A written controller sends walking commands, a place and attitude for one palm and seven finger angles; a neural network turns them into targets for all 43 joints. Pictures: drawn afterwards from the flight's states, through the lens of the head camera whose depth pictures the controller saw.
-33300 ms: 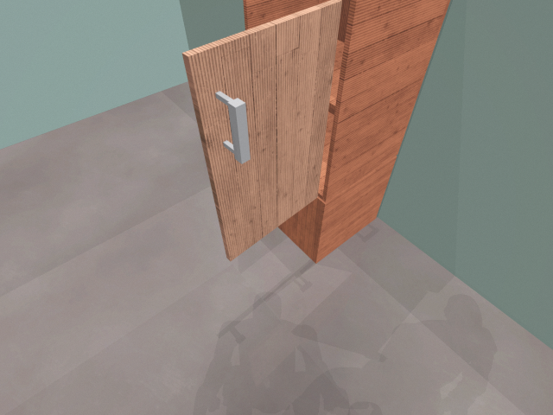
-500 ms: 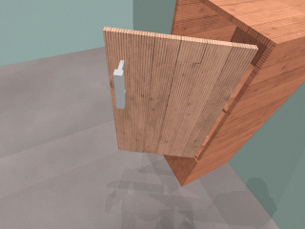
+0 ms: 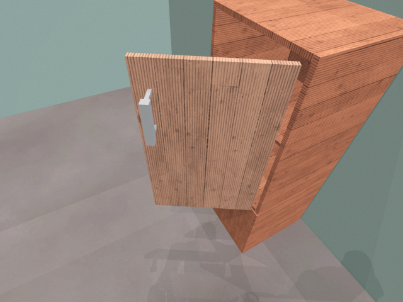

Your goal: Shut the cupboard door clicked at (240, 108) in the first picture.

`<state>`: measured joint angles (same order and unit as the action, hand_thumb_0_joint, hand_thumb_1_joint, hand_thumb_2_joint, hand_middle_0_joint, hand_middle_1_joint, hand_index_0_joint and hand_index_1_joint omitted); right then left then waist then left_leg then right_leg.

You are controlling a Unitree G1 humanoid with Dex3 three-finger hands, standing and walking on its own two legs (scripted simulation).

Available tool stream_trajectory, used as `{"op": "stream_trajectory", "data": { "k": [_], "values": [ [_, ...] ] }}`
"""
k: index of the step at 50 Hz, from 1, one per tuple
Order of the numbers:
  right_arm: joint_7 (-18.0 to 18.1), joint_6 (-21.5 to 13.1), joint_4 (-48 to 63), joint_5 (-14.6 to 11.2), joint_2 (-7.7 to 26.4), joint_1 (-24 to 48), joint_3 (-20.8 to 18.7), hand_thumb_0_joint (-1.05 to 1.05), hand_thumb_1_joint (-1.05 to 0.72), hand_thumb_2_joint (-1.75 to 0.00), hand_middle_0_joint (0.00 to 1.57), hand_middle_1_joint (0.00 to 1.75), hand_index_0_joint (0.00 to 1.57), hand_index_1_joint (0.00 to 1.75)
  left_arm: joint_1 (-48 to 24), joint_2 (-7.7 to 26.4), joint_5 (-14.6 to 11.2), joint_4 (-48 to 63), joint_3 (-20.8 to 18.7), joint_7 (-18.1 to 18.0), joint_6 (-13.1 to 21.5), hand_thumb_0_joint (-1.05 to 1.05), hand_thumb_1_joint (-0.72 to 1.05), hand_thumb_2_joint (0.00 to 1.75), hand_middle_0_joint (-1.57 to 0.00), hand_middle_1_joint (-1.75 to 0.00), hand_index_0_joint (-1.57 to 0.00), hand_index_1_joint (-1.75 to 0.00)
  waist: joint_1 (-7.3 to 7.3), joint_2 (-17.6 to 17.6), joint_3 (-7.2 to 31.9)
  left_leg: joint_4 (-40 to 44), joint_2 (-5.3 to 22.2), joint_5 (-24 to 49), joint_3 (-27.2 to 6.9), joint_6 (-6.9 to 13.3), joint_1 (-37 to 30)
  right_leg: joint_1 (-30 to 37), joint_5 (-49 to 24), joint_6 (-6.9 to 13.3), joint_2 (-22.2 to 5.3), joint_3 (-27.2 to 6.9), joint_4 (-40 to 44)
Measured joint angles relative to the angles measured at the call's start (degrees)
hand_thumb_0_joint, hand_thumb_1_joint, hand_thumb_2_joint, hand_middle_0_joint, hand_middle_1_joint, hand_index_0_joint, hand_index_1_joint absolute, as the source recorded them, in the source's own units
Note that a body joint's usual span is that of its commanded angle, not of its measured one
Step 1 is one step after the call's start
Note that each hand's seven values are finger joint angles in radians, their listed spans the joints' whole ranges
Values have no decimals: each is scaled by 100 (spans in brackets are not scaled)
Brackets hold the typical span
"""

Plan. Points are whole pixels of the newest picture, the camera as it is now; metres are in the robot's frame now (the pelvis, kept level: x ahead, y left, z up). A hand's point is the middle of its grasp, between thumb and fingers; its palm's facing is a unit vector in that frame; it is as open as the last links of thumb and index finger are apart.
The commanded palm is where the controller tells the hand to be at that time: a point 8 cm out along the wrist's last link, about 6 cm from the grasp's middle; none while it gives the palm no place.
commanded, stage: come to a stop and stand still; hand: left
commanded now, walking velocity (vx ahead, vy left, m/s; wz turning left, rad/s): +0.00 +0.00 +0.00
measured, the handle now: (150, 117) +0.50 +0.15 +0.10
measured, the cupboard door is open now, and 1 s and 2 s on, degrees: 58 58 58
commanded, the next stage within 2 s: look again from close up in 0.24 s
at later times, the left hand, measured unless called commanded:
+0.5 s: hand out of the picture -0.02 +0.17 -0.18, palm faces +0.02 -0.98 -0.18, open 7.3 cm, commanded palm none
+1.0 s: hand out of the picture +0.01 +0.18 -0.18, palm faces +0.01 -0.98 -0.18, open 7.3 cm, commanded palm none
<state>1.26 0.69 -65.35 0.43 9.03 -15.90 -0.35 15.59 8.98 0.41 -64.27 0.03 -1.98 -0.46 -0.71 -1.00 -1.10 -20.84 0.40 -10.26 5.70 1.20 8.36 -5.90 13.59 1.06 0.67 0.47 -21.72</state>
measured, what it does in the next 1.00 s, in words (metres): stands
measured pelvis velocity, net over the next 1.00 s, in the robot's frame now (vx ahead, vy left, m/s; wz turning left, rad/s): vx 0.00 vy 0.01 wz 0.00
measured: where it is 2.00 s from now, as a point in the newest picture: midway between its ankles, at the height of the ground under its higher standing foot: outside the picture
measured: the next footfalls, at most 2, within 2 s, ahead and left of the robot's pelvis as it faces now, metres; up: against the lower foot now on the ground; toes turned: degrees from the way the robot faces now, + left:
none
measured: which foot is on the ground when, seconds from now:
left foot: down 0.00-1.00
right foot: down 0.00-1.00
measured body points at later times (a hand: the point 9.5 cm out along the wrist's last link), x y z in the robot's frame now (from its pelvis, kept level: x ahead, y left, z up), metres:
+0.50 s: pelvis -0.01 +0.01 -0.01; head +0.00 +0.00 +0.44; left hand -0.02 +0.22 -0.17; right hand -0.02 -0.19 -0.18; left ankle +0.02 +0.10 -0.75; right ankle -0.02 -0.11 -0.75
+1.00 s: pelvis +0.00 +0.01 -0.01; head +0.01 +0.02 +0.44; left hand +0.01 +0.23 -0.17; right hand +0.02 -0.22 -0.16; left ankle +0.02 +0.10 -0.75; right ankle -0.02 -0.11 -0.75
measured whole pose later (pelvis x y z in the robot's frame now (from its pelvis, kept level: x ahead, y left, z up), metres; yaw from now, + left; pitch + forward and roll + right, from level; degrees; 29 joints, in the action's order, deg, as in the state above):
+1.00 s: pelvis +0.00 +0.01 -0.01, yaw +0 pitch -1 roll +0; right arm 1.2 -1.5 -62.9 0.7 9.9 -14.6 0.3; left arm 16.6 9.2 0.7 -62.2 1.2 -1.8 0.9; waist 0.0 -1.0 -1.3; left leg -26.8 -0.4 -13.6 5.9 2.4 12.8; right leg -10.2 16.8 0.1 -0.4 0.3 -27.6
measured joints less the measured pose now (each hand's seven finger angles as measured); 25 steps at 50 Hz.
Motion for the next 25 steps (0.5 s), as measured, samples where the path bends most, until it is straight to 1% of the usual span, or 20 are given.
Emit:
{"op": "stream_trajectory", "data": {
  "k": [10,17,20,22,25],
  "values": [
    [45,13,-147,21,-109,-401,-4,0,-91,-90,20,30,20,30,211,-220,-18,-135,17,36,7,1,91,90,-20,-30,-20,-29,-31,-30,-93,-34,55,69,-34,-20,182,-130,-116,31,55,33,66],
    [78,-52,-160,1,-264,-455,21,0,-90,-90,20,30,20,30,247,-310,-19,-191,14,11,34,0,91,90,-20,-30,-20,-29,-30,-30,-115,-45,37,52,-24,-3,193,-152,-93,16,36,22,35],
    [13,-92,25,12,-226,-394,43,0,-90,-90,20,30,20,30,246,-354,24,-94,105,-58,171,0,91,90,-20,-30,-20,-29,-64,146,-124,-542,107,-157,-90,11,527,-325,-26,2,85,89,-161],
    [2,-158,164,39,-194,-371,44,0,-90,-90,20,30,20,30,244,-341,42,-61,136,-60,202,1,91,90,-20,-30,-20,-29,-90,257,-97,-766,82,-277,-124,52,647,-430,103,-14,55,124,-384],
    [-3,-189,302,42,-168,-323,58,0,-90,-90,20,30,20,30,268,-283,27,-6,133,-51,217,1,92,90,-20,-30,-20,-29,-73,368,16,-911,10,-378,-119,106,674,-494,267,-53,-25,124,-629]
  ]
}}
